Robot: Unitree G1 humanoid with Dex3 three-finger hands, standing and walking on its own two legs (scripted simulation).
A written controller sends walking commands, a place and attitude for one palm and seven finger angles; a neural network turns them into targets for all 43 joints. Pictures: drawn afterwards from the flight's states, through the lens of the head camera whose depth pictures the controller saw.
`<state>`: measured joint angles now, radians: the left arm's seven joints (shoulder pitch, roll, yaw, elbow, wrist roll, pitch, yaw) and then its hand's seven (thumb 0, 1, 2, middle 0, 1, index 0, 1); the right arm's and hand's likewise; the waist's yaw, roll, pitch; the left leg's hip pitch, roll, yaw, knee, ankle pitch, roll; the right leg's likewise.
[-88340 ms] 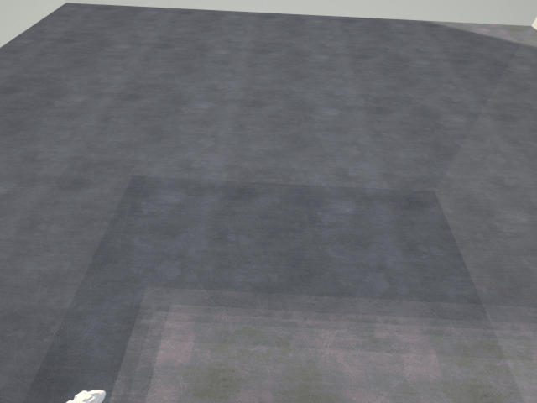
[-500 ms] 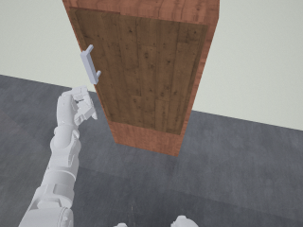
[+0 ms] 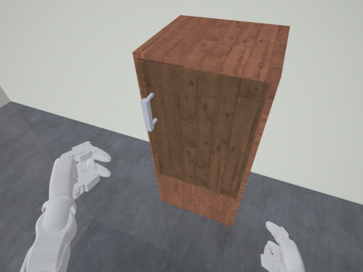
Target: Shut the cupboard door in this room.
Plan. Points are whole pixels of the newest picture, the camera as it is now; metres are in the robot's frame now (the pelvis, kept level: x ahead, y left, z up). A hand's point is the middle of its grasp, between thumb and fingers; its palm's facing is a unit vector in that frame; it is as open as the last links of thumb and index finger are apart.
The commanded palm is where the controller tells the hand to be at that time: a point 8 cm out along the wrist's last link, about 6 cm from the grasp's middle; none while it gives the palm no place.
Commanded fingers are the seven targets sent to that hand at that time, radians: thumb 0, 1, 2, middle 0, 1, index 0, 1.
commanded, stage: draw the hand back to the body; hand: left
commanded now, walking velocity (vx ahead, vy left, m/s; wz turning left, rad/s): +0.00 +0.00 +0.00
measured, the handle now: (150, 112) +0.63 +0.18 -0.01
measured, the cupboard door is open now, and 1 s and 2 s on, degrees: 0 0 0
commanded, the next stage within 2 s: step back with the hand held close in 0.76 s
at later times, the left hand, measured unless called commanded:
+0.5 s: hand (21, 196) +0.19 +0.28 +0.17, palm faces +0.50 -0.76 -0.42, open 6.9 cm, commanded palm +0.15 +0.31 +0.18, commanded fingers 0.00 0.90 0.90 -0.20 -0.30 -0.20 -0.30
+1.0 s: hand (27, 194) +0.19 +0.27 +0.17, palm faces +0.47 -0.78 -0.42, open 7.4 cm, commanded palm +0.14 +0.31 +0.18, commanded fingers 0.00 0.90 0.90 -0.20 -0.30 -0.20 -0.30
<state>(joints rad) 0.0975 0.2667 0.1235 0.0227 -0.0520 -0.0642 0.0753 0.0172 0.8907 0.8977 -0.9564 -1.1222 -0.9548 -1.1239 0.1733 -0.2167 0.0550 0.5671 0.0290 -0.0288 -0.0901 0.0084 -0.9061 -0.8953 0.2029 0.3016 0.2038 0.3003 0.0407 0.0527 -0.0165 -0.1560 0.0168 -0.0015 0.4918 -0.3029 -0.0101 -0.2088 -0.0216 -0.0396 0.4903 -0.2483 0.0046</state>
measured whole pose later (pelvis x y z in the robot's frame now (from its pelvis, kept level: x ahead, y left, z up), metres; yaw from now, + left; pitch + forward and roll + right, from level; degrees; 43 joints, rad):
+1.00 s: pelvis -0.01 +0.01 +0.00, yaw +0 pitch -2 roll -1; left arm 0.46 0.33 0.38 -0.35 -0.05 -0.14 0.11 0.01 0.89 0.90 -0.21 -0.30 -0.21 -0.30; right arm 0.21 -0.23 0.02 0.62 0.01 -0.09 -0.07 0.01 -0.90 -0.90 0.20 0.30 0.21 0.30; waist 0.04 0.08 -0.02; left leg -0.15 0.03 0.00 0.47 -0.28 0.00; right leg -0.17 -0.01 -0.04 0.41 -0.20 0.01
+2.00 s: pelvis -0.11 +0.02 -0.02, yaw +2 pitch +1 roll -2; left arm 0.54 0.46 0.49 -0.48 0.00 -0.26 0.16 0.01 0.88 0.90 -0.21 -0.30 -0.21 -0.30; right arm 0.27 -0.21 0.00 0.59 0.00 -0.10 -0.08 0.01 -0.90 -0.90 0.21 0.30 0.21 0.30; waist -0.03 -0.01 -0.01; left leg -0.48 0.01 -0.04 0.66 -0.20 0.02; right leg -0.39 0.05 0.05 0.61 -0.23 0.02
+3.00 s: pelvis -0.28 +0.06 -0.01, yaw -2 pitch -2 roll -2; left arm 0.49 0.40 0.41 -0.44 -0.02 -0.18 0.19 0.01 0.88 0.90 -0.21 -0.30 -0.21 -0.30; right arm 0.35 -0.26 0.00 0.69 -0.01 -0.06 -0.09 0.01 -0.90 -0.90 0.20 0.30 0.21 0.30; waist 0.00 -0.01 -0.10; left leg -0.37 0.03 0.02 0.66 -0.34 0.01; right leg -0.25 0.03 -0.05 0.61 -0.34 -0.03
